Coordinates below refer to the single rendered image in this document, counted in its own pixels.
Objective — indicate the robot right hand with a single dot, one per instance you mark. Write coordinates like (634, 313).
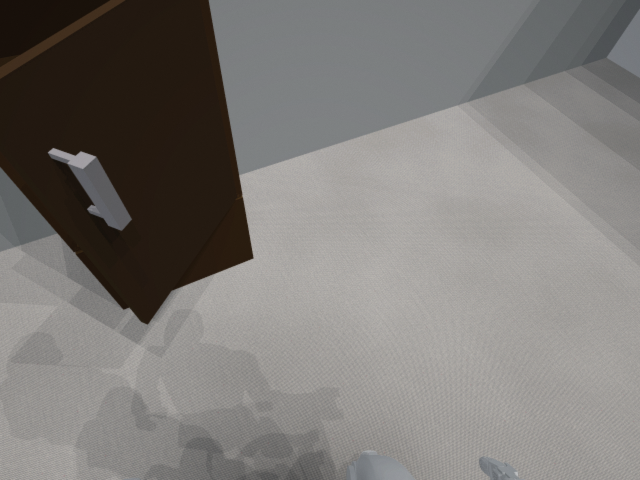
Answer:
(497, 470)

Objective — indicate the cupboard door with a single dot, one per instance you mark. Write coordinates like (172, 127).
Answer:
(132, 84)

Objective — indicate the handle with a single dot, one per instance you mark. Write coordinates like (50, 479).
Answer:
(97, 185)

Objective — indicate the robot right thigh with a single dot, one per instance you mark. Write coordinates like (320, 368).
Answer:
(377, 467)

